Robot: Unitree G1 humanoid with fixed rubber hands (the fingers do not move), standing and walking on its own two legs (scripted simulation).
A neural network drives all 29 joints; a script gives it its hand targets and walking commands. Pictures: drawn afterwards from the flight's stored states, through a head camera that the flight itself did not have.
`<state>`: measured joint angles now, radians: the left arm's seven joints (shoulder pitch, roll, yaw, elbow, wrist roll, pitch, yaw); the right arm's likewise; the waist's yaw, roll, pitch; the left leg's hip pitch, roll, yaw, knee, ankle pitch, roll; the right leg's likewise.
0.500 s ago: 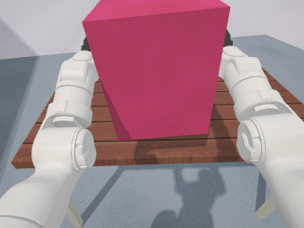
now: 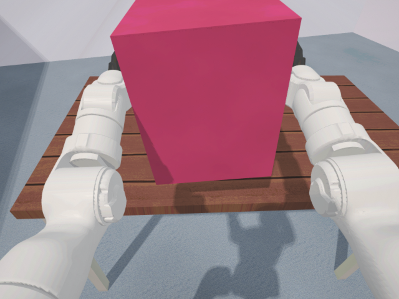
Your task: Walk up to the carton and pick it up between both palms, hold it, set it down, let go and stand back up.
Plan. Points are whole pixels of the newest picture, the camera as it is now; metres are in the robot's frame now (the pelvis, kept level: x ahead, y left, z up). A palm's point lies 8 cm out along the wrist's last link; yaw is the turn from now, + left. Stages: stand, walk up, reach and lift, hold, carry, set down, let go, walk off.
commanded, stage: set down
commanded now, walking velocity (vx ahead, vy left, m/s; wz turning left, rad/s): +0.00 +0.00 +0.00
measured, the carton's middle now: (205, 78) +0.48 +0.02 +0.25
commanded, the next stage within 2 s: none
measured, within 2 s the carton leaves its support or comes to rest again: neither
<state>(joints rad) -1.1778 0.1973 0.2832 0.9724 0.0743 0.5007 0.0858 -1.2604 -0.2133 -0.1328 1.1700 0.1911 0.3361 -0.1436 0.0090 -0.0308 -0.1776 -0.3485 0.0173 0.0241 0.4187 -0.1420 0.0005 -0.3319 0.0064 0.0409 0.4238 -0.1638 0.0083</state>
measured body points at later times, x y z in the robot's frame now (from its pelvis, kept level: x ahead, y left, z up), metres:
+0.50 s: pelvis +0.01 +0.00 +0.00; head +0.00 +0.01 +0.45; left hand +0.47 +0.18 +0.24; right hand +0.48 -0.14 +0.25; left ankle +0.04 +0.12 -0.74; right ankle +0.03 -0.13 -0.74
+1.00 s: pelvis +0.02 +0.00 +0.00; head +0.02 +0.02 +0.45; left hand +0.48 +0.18 +0.21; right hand +0.49 -0.14 +0.22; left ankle +0.04 +0.12 -0.74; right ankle +0.03 -0.13 -0.74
